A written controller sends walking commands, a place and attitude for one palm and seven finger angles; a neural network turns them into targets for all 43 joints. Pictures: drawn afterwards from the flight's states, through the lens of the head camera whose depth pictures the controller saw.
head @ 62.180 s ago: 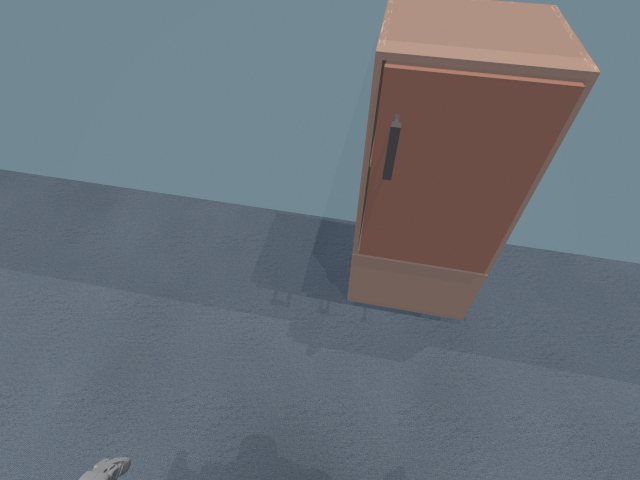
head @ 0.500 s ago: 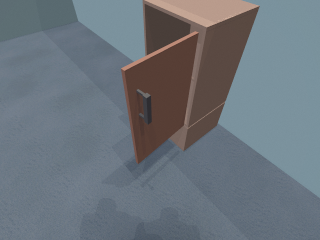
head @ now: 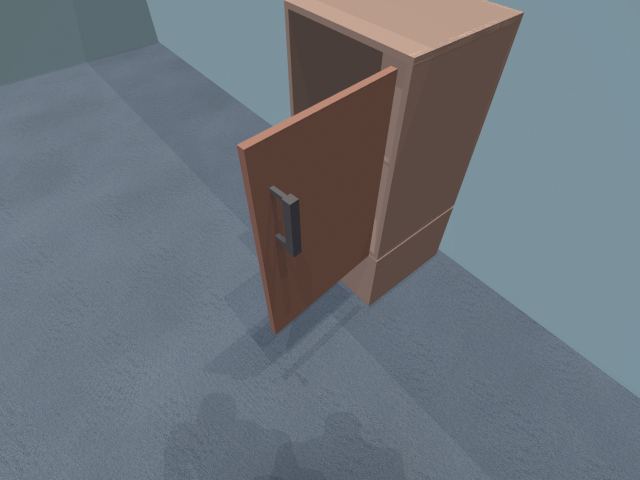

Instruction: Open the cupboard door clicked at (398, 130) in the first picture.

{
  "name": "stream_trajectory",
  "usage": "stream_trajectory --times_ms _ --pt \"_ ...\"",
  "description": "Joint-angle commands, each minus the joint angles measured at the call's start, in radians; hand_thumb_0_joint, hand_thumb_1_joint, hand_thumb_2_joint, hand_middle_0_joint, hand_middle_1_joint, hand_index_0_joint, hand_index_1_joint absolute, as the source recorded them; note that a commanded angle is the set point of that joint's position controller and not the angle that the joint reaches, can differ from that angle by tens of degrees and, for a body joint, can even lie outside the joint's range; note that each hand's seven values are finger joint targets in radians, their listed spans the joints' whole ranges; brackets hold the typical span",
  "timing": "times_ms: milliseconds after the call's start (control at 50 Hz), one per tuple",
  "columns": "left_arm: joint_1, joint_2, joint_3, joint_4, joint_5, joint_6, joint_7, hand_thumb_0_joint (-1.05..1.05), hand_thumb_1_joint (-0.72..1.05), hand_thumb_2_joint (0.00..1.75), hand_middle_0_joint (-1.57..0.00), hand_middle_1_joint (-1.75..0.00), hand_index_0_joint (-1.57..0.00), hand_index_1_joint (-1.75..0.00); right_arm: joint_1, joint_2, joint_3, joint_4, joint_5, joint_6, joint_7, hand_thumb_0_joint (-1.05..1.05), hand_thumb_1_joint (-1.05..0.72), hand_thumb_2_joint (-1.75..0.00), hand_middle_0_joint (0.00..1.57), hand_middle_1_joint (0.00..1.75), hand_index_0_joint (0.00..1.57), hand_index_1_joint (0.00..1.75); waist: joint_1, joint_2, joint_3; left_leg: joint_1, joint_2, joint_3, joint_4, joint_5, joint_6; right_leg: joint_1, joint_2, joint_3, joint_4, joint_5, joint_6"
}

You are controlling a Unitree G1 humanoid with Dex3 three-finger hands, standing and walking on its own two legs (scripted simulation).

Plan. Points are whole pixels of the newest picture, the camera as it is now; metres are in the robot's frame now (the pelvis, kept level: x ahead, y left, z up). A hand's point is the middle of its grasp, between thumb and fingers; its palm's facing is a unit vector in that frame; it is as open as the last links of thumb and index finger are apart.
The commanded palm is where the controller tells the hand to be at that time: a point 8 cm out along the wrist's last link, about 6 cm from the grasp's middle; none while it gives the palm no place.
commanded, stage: look to check the result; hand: left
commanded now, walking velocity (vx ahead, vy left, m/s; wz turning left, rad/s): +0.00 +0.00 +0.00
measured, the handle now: (285, 221) +0.55 +0.10 -0.05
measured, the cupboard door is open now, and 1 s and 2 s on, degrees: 95 95 95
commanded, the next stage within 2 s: stand and wait in 0.04 s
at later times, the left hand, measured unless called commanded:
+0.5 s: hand out of the picture -0.01 +0.16 -0.17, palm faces +0.05 -0.98 -0.20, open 7.4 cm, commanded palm none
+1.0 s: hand out of the picture -0.01 +0.16 -0.17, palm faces +0.05 -0.98 -0.20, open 7.4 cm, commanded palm none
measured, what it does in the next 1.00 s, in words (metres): stands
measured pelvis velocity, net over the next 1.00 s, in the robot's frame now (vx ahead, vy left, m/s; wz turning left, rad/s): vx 0.01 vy -0.01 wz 0.00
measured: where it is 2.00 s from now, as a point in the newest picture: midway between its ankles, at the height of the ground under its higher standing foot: outside the picture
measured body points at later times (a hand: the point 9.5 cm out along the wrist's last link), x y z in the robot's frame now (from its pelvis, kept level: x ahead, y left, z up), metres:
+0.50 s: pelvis +0.01 -0.01 +0.00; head +0.02 -0.02 +0.45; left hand -0.01 +0.21 -0.16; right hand +0.01 -0.23 -0.17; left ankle +0.03 +0.11 -0.74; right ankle -0.06 -0.08 -0.74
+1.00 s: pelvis +0.01 -0.01 +0.00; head +0.02 -0.02 +0.45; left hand -0.01 +0.21 -0.16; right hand +0.01 -0.24 -0.16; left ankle +0.03 +0.11 -0.74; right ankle -0.06 -0.08 -0.74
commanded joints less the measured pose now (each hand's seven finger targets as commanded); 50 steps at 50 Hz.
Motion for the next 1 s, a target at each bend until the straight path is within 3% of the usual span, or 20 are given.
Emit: stream_trajectory --times_ms 0,80,220,820,980 --pt "0.1 0.104 0.016 -0.009 0.003 -0.012 0.009 0.0 0.9 0.9 -0.2 -0.3 -0.2 -0.3 0.054 -0.086 -0.007 -0.021 0.003 -0.014 -0.007 0.0 -0.9 -0.9 0.2 0.3 0.2 0.3 -0.002 -0.014 0.043 0.086 0.108 -0.098 -0.029 0.157 0.025 -0.137 -0.131 0.102 -0.094 0.224 0.007" --pt "0.09 0.108 0.016 -0.01 0.002 -0.011 0.007 0.0 0.9 0.9 -0.2 -0.3 -0.2 -0.3 0.056 -0.084 -0.006 -0.02 0.002 -0.014 -0.007 0.0 -0.9 -0.9 0.2 0.3 0.2 0.3 -0.003 -0.005 0.058 0.079 0.106 -0.1 -0.038 0.147 0.023 -0.136 -0.131 0.106 -0.099 0.208 0.005" --pt "0.083 0.118 0.021 -0.016 0.002 -0.014 0.009 0.0 0.9 0.9 -0.2 -0.3 -0.2 -0.3 0.051 -0.097 -0.009 -0.024 0.001 -0.017 -0.009 0.0 -0.9 -0.9 0.2 0.3 0.2 0.3 -0.003 -0.017 0.027 0.096 0.107 -0.091 -0.025 0.181 0.023 -0.105 -0.136 0.101 -0.095 0.291 0.012" --pt "0.068 0.14 0.023 -0.018 0.002 -0.013 0.006 0.0 0.9 0.9 -0.2 -0.3 -0.2 -0.3 0.045 -0.116 -0.01 -0.021 0.003 -0.015 -0.009 0.0 -0.9 -0.9 0.2 0.3 0.2 0.3 -0.004 -0.024 0.054 0.093 0.11 -0.094 -0.034 0.149 0.019 -0.108 -0.135 0.102 -0.116 0.253 0.014" --pt "0.066 0.147 0.025 -0.019 0.002 -0.015 0.006 0.0 0.9 0.9 -0.2 -0.3 -0.2 -0.3 0.04 -0.122 -0.012 -0.023 0.003 -0.016 -0.011 0.0 -0.9 -0.9 0.2 0.3 0.2 0.3 -0.002 -0.019 0.033 0.101 0.111 -0.09 -0.027 0.165 0.02 -0.092 -0.137 0.107 -0.111 0.303 0.018"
